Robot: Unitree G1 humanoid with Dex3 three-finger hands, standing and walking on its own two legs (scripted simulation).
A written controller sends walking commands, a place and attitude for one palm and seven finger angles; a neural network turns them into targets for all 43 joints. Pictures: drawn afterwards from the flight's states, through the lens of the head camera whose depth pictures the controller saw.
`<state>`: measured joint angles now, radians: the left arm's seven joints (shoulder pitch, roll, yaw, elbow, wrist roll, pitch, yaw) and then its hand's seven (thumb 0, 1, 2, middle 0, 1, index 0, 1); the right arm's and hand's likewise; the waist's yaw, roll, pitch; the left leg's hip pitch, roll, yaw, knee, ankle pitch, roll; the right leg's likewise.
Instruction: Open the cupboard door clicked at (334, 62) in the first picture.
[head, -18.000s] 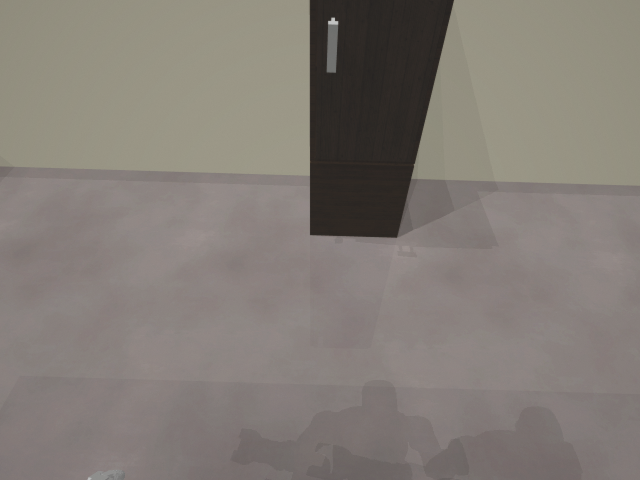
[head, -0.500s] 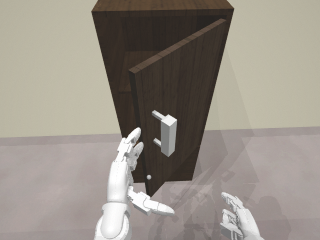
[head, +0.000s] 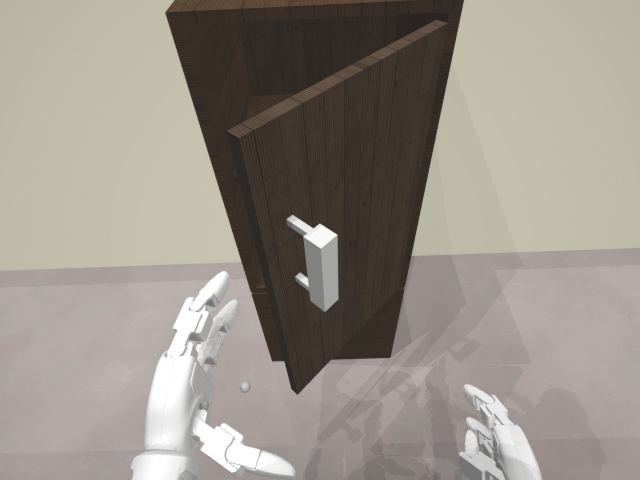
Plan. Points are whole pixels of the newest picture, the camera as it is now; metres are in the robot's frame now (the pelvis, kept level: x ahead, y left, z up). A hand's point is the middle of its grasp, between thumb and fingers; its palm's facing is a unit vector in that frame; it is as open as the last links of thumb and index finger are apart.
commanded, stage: draw the hand back to the body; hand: left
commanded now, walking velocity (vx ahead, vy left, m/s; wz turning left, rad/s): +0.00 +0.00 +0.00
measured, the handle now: (310, 262) +0.36 +0.04 +0.10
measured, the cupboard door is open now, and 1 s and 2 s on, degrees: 46 46 46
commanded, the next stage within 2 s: step back with the hand held close in 1.44 s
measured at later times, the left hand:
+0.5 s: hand (135, 375) +0.19 +0.18 +0.15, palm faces +0.16 -0.95 -0.25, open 15.5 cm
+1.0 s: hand (0, 324) +0.20 +0.28 +0.20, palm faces +0.40 -0.84 -0.37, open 9.8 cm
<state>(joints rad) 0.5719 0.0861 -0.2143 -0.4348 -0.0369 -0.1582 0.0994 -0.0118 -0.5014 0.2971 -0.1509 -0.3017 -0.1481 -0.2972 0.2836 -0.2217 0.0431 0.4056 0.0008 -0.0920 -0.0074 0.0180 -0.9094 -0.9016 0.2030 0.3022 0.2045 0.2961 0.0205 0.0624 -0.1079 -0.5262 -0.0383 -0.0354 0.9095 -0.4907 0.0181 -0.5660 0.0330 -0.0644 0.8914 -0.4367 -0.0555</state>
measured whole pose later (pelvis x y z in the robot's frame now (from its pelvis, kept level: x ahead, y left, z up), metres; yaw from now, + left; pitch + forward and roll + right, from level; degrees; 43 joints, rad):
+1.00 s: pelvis +0.01 +0.04 +0.05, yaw -1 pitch -4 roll -1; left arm 0.49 0.33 0.28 -0.44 -0.05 -0.08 0.11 0.00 0.49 0.72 -0.19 -0.30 -0.19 -0.30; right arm 0.21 -0.21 0.05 0.62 -0.01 -0.13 -0.06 0.02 -0.91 -0.90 0.21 0.30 0.21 0.30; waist 0.07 0.05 0.01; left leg -0.08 -0.06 -0.01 0.45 -0.30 0.06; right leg -0.12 0.01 -0.02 0.42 -0.23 0.00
